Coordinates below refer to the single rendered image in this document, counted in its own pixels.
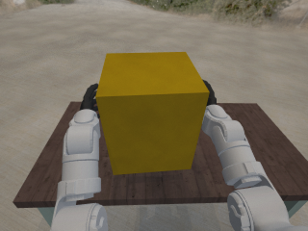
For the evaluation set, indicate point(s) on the carton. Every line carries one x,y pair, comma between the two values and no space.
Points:
151,106

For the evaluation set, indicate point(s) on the robot right hand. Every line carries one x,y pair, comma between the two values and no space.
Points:
211,99

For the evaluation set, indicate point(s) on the table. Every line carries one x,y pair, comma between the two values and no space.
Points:
283,164

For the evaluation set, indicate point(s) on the robot left forearm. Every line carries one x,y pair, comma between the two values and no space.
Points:
80,169

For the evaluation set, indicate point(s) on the robot right forearm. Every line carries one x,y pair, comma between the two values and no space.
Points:
240,168

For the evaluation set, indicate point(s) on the robot left upper arm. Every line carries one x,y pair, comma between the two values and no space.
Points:
82,217

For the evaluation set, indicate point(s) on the robot left hand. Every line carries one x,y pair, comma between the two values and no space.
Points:
88,101

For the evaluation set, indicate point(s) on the robot right upper arm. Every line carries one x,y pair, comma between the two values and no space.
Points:
259,209

